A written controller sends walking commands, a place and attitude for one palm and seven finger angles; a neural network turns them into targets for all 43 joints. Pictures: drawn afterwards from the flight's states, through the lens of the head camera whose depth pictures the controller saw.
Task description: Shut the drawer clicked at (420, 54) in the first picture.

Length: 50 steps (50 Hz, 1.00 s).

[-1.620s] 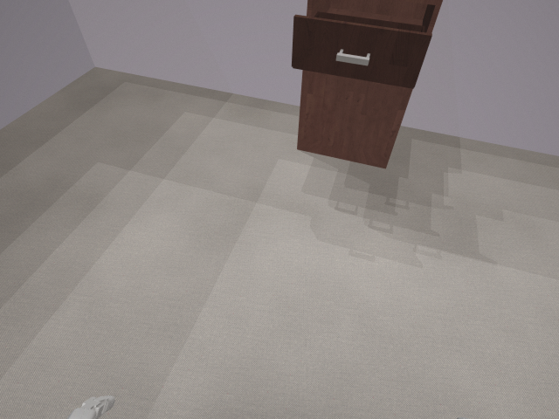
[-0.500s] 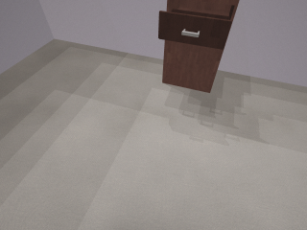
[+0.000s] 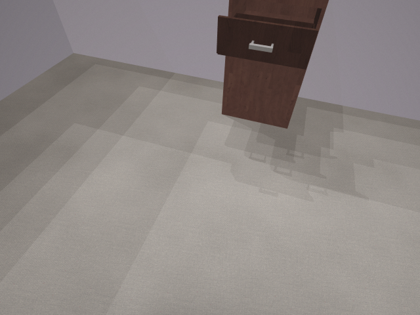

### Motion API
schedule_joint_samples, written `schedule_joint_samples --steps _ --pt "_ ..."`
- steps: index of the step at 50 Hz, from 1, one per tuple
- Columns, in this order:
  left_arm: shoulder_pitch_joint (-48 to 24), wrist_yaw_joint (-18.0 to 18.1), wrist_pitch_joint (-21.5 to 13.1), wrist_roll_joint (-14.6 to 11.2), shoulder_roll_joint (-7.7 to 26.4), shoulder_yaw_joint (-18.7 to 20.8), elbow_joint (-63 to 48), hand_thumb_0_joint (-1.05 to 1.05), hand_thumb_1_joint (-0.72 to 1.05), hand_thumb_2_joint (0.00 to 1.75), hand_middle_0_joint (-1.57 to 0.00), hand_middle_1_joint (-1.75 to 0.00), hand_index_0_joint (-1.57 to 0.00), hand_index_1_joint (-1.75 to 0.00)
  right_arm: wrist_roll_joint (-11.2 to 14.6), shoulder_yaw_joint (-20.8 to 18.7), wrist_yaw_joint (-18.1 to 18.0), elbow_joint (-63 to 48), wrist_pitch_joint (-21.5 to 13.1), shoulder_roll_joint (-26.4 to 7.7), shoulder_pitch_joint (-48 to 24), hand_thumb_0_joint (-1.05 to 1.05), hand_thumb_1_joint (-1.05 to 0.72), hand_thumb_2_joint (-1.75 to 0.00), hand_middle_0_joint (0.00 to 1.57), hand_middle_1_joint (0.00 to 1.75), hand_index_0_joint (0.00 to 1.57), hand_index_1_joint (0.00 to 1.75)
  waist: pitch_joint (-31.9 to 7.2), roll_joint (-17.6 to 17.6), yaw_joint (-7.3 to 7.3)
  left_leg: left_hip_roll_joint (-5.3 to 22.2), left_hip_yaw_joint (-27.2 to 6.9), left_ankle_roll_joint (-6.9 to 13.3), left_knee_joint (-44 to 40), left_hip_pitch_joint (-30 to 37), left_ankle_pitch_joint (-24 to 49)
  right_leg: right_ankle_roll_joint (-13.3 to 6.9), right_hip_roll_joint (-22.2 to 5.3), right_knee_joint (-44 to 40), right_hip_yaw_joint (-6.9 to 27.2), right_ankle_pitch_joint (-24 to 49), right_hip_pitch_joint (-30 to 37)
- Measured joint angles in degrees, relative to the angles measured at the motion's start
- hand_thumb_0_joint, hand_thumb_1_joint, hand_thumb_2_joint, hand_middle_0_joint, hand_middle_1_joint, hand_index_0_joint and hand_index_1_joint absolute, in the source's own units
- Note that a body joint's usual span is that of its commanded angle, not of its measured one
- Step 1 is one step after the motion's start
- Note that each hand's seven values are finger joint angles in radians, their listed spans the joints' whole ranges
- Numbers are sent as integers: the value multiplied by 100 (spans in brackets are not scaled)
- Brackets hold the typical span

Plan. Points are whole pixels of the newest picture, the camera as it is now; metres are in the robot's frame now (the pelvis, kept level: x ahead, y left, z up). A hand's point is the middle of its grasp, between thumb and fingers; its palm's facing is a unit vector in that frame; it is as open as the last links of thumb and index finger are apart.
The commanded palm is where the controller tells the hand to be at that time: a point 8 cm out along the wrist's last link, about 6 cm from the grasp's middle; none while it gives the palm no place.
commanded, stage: walk to a spot facing it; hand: left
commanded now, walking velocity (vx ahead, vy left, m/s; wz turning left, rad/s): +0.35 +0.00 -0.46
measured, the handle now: (261, 45) +1.27 -0.17 -0.06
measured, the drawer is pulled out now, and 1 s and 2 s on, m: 0.29 0.29 0.29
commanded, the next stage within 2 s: turn to face it in 1.44 s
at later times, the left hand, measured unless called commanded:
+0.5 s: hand (156, 313) +0.16 +0.13 -0.18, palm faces -0.10 -0.97 -0.21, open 7.3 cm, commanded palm none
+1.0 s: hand (167, 212) +0.42 +0.16 -0.19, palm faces -0.23 -0.96 -0.16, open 7.3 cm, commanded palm none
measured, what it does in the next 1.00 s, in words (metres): walks ahead, turning right: right foot, then left foot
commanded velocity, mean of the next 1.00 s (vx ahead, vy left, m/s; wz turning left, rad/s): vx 0.37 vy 0.00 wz -0.27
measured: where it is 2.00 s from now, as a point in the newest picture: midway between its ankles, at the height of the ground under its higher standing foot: (252, 230)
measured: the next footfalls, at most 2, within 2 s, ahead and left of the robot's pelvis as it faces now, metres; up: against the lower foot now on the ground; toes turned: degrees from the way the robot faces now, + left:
right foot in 0.36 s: +0.14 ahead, -0.14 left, +0.00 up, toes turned -13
left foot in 0.80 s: +0.45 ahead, +0.03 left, +0.00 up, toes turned -5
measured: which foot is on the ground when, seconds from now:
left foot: down 0.00-0.36, up 0.38-0.78, down 0.80-1.00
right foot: down 0.00-0.16, up 0.18-0.34, down 0.36-0.82, up 0.84-1.00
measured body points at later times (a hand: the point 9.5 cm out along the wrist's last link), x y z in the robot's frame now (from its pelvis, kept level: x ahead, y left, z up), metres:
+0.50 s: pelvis +0.13 -0.05 -0.01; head +0.15 -0.06 +0.44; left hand +0.17 +0.18 -0.16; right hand +0.07 -0.29 -0.17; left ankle +0.10 +0.09 -0.66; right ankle +0.10 -0.13 -0.74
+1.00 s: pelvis +0.37 -0.02 -0.01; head +0.39 +0.00 +0.44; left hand +0.43 +0.21 -0.17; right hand +0.35 -0.27 -0.14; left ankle +0.41 +0.04 -0.74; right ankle +0.29 -0.15 -0.64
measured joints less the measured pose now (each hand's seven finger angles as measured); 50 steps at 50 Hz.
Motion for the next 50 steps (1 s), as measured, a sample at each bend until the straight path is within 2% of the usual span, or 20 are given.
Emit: schedule_joint_samples --steps 6,9,11,13,16,18,19,22,25,29,32,36,39,40,41,42,44,45,47,50 --pt "545 -120 140 51 -269 67 -88 0 91 90 -20 -30 -20 -30 -66 -25 43 -108 52 284 410 0 -91 -90 20 30 20 30 -246 2 61 104 211 41 602 -139 -678 -71 112 515 202 -460 -194" --pt "861 -177 140 48 -403 114 -126 0 91 90 -20 -30 -20 -30 -65 -57 39 -168 -22 450 679 0 -91 -90 20 30 20 30 -236 -65 60 127 379 34 800 -122 -769 -139 130 1044 306 -803 -393" --pt "1005 -199 158 51 -491 143 -103 0 91 90 -20 -30 -20 -30 -53 -100 26 -196 -110 561 855 0 -91 -90 20 30 20 30 -174 -120 48 142 567 9 781 26 -932 -128 58 1799 141 -1185 -714" --pt "1036 -222 179 60 -589 168 -94 0 91 90 -20 -30 -20 -30 -55 -138 3 -206 -201 640 1056 0 -91 -90 20 30 20 30 -79 -104 -27 184 693 -33 638 227 -984 -94 -33 2420 -87 -1437 -1062" --pt "923 -271 107 52 -731 210 -207 1 91 90 -20 -30 -20 -30 -80 -178 -21 -103 -211 663 1330 0 -91 -90 20 30 20 30 104 55 -106 340 771 -161 582 462 -1115 -98 -177 2137 -414 -1353 -1268" --pt "855 -288 -75 68 -749 235 -374 1 91 90 -20 -30 -21 -30 -54 -191 -9 13 -160 666 1503 0 -91 -90 20 30 20 30 201 145 -86 517 777 -163 1237 293 -1448 -162 -184 1512 -556 -645 -1146" --pt "813 -252 -191 66 -753 256 -416 1 91 90 -20 -30 -21 -30 -32 -189 5 96 -103 681 1531 0 -91 -90 20 30 20 30 249 166 -58 572 675 -100 1980 20 -1624 -209 -148 1658 -612 -526 -1160" --pt "839 -112 -354 24 -804 277 -439 0 91 90 -20 -30 -21 -30 -17 -211 41 242 14 721 1443 1 -91 -90 20 30 20 30 284 140 32 508 407 29 3946 -872 -1532 -317 -31 1599 -656 -799 -826" --pt "1036 -26 -354 51 -874 251 -339 0 91 90 -20 -30 -20 -30 -54 -263 57 105 -5 745 1156 1 -91 -90 20 30 20 30 184 31 63 516 483 14 4457 -1637 -1045 -303 44 994 -523 -688 -382" --pt "1292 -7 -343 76 -1022 188 -98 0 91 90 -20 -30 -20 -30 -64 -322 93 -281 -70 785 697 1 -91 -90 20 30 20 30 52 6 -17 623 535 -89 3925 -2328 -412 -296 124 256 -360 -532 131" --pt "1423 -1 -376 80 -1114 156 26 0 91 90 -20 -30 -21 -30 -47 -335 143 -487 -107 844 392 1 -91 -90 20 30 20 30 23 33 1 669 526 -113 3301 -2565 -33 -241 177 -93 -268 -550 474" --pt "1529 29 -398 87 -1149 156 102 0 91 90 -20 -30 -21 -30 -26 -309 195 -624 -137 939 89 0 -91 -90 20 30 20 30 57 28 133 618 579 -45 2331 -2475 180 -123 194 -303 -199 -776 909" --pt "1614 44 -388 84 -1108 194 150 0 91 90 -20 -30 -21 -30 -26 -272 200 -690 -210 1013 -41 0 -91 -90 20 30 20 30 89 -53 217 458 678 78 1606 -2088 163 8 122 -136 -148 -1157 1141" --pt "1663 47 -382 76 -1098 212 171 0 91 90 -20 -30 -21 -30 -40 -255 189 -724 -272 1024 -53 0 -91 -90 20 30 20 30 96 -77 219 393 714 149 1334 -1867 285 34 86 184 -111 -1376 1105" --pt "1645 42 -347 53 -1071 240 210 0 91 90 -20 -30 -21 -30 -69 -252 160 -737 -343 1061 -81 0 -91 -90 20 30 20 30 144 -151 187 333 773 286 1452 -1826 314 7 1 826 -104 -1575 905" --pt "1587 30 -298 28 -1047 260 238 0 91 90 -20 -30 -21 -30 -88 -242 136 -756 -399 1088 -83 0 -91 -90 20 30 20 30 194 -194 180 320 849 394 1662 -1798 127 -47 -29 1819 -46 -1691 543" --pt "1471 17 -231 28 -990 291 244 0 91 90 -20 -30 -21 -30 -81 -217 96 -743 -426 1130 17 0 -91 -90 20 30 20 30 216 -220 168 325 1011 504 1709 -1533 -224 -156 -30 3665 9 -1566 -247" --pt "1400 4 -212 38 -952 310 230 0 91 90 -20 -30 -20 -30 -72 -213 70 -713 -426 1152 112 0 -91 -90 20 30 20 30 196 -223 144 314 1079 511 1573 -1348 -291 -171 -73 4279 -44 -1341 -612" --pt "1212 -31 -180 76 -869 368 145 1 91 90 -20 -30 -20 -30 -38 -254 -11 -631 -459 1188 352 -1 -92 -90 20 30 20 30 165 -230 95 267 1185 475 1171 -960 -242 -150 -214 4870 -163 -867 -1239" --pt "936 -47 -121 114 -786 441 -77 0 91 90 -20 -30 -20 -30 -9 -360 -128 -504 -525 1050 697 -2 -96 -90 20 30 20 30 99 -234 47 178 1337 508 587 -452 -182 -80 -395 4874 -196 -324 -1964"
